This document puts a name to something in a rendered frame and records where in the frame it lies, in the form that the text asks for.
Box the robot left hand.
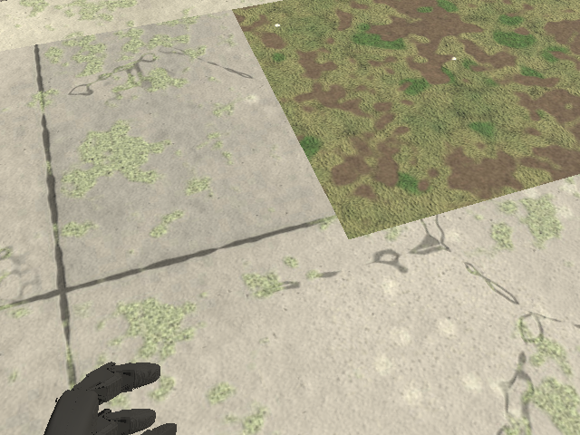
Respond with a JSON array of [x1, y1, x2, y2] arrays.
[[44, 362, 177, 435]]

